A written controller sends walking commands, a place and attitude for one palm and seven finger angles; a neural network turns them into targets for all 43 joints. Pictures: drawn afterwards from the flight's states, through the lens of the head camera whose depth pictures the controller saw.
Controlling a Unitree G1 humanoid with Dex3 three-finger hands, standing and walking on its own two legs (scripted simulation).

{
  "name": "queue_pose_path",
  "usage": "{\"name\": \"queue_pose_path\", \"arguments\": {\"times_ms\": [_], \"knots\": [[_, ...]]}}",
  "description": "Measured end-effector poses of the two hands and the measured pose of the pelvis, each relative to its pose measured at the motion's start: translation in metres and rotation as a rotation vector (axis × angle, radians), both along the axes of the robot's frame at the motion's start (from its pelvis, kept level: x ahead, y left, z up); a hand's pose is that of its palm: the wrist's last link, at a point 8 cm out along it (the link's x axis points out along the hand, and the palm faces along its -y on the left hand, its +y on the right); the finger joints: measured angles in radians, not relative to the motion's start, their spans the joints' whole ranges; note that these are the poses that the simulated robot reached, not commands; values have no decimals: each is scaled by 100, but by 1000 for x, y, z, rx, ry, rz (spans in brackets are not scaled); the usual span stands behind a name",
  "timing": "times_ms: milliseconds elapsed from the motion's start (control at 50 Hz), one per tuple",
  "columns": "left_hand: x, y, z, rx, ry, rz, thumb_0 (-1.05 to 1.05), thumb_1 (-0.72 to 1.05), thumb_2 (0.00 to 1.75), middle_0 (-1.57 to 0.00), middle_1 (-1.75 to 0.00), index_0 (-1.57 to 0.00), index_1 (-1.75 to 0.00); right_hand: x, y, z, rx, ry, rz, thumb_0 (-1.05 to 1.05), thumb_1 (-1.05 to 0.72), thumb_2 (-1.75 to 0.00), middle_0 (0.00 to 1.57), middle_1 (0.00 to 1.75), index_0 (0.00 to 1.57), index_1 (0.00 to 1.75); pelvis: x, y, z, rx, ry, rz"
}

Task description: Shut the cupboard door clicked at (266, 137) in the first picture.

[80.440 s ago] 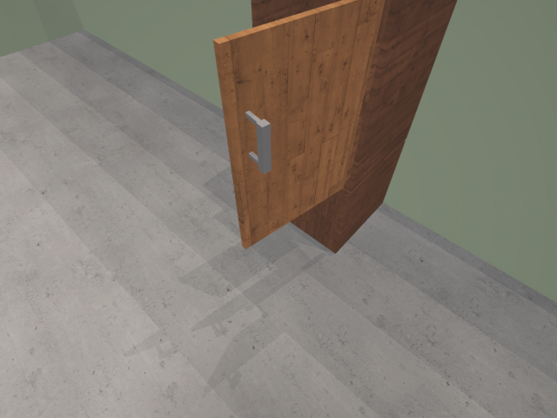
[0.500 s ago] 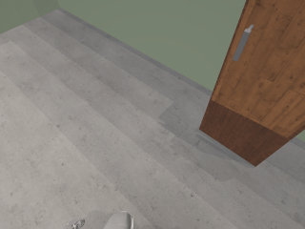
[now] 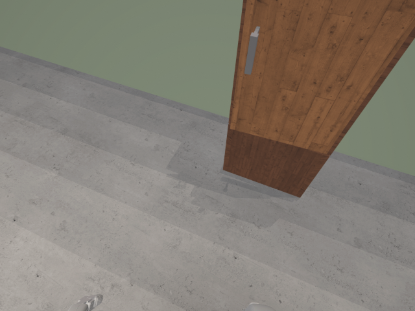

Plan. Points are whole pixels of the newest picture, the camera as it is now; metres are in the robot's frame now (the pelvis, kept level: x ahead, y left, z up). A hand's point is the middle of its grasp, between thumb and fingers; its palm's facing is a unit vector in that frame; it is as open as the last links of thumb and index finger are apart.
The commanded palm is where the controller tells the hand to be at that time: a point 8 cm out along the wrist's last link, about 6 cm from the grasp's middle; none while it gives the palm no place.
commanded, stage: turn to face it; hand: left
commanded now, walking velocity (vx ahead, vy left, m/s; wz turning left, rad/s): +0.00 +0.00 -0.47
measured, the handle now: (252, 50) +0.79 -0.09 +0.05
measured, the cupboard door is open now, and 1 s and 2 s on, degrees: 4 4 4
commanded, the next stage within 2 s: take the last steps up to it in 0.48 s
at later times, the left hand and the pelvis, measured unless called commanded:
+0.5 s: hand out of the picture +0.13 +0.18 -0.18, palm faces -0.13 -0.98 -0.18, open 7.4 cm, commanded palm none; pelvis +0.03 +0.00 -0.01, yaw -10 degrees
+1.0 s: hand (153, 295) +0.17 +0.13 -0.16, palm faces -0.25 -0.95 -0.21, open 7.4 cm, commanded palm none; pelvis +0.08 -0.03 +0.00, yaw -17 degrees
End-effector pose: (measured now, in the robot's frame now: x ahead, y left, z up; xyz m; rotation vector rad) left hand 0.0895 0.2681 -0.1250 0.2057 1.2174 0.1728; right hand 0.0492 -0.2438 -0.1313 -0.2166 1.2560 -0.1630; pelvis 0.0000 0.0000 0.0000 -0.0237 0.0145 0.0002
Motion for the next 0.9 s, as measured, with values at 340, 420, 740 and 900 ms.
{"name": "queue_pose_path", "arguments": {"times_ms": [340, 420, 740, 900], "knots": [[35, -63, 1, -13, -11, -157, 0, 90, 89, -20, -30, -21, -30, -17, -45, 0, -9, 7, -173, 1, -91, -90, 20, 30, 20, 30, 14, -22, 2, 28, 3, -133], [35, -56, -11, -46, 15, -157, 0, 90, 89, -21, -30, -21, -30, -8, -33, 5, -29, -14, -181, 1, -91, -90, 20, 30, 20, 30, 21, -12, 0, 15, 6, -157], [65, -35, -10, -46, 84, -248, 0, 90, 90, -20, -29, -20, -30, -46, 19, 5, 9, 40, -291, 1, -91, -90, 21, 30, 20, 30, 40, 7, 6, -13, -1, -273], [95, -74, -9, -21, 20, -304, 0, 90, 90, -20, -29, -20, -30, -90, -4, -21, 60, 159, -388, 1, -91, -90, 20, 30, 20, 30, 58, -22, -7, 4, -15, -296]]}}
